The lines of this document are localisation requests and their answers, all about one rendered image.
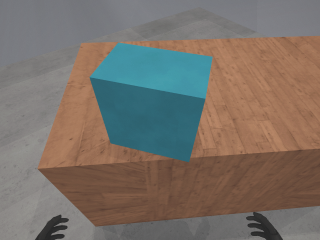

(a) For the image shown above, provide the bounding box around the carton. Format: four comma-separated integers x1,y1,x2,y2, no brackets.
89,42,213,162

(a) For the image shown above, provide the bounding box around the right robot hand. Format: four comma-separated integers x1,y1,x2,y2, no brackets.
246,212,283,240

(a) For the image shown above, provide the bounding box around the pedestal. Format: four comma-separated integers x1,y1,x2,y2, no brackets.
37,36,320,227

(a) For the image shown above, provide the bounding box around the left robot hand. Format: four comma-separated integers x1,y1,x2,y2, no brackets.
35,214,69,240

